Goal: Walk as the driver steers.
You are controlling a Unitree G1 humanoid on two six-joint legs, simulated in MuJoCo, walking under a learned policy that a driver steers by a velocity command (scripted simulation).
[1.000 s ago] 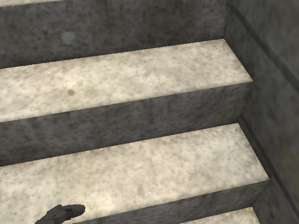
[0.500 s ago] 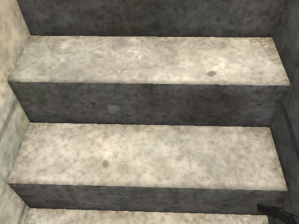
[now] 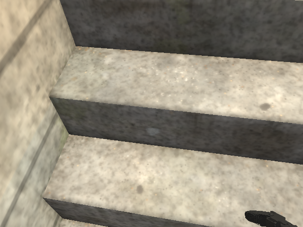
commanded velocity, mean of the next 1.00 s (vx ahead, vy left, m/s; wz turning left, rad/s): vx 0.26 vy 0.00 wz -0.16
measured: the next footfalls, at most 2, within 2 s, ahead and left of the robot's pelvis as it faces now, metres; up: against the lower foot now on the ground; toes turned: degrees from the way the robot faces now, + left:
left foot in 0.48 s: +0.12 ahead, +0.20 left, +0.20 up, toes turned -23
right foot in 0.84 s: -0.01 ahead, +0.10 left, +0.00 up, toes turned -20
